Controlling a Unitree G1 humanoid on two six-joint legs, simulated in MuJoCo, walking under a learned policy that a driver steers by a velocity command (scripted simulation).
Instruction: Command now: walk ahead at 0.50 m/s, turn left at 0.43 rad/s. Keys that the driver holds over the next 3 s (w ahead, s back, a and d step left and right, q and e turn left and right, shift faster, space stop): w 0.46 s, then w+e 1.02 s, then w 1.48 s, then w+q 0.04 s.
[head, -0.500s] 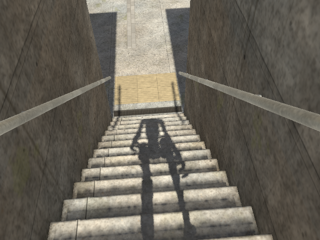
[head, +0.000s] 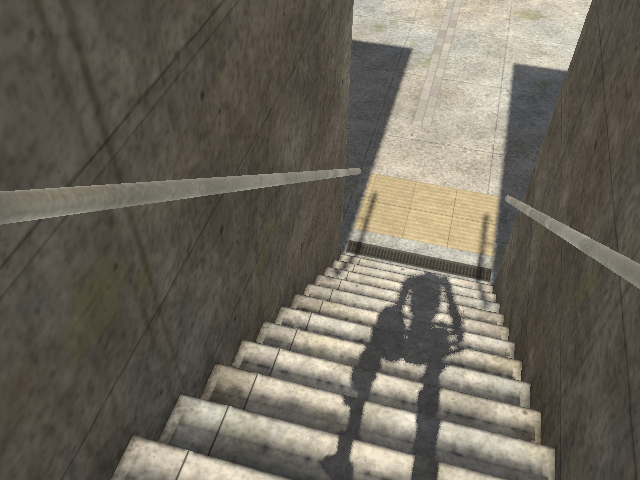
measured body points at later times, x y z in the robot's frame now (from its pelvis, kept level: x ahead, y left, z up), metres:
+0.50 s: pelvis +0.26 +0.06 -0.16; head +0.28 +0.06 +0.29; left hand +0.13 +0.28 -0.30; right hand +0.39 -0.17 -0.30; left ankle +0.28 +0.14 -0.91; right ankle +0.15 -0.10 -0.66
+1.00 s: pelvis +0.51 +0.01 -0.37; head +0.50 +0.01 +0.08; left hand +0.54 +0.27 -0.52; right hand +0.48 -0.24 -0.52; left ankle +0.44 +0.16 -0.84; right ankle +0.49 -0.07 -1.10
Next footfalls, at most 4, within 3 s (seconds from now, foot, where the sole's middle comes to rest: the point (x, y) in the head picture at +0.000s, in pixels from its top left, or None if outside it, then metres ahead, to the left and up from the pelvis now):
0.40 left None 0.32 0.14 -0.95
0.90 right None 0.53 -0.08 -1.14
1.30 left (304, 471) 0.79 0.08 -1.34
1.88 right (398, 442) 0.97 -0.23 -1.53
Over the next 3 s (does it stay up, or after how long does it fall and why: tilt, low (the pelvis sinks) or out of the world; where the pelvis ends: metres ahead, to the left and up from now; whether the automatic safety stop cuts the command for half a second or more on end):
stays up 1.38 -0.37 -1.12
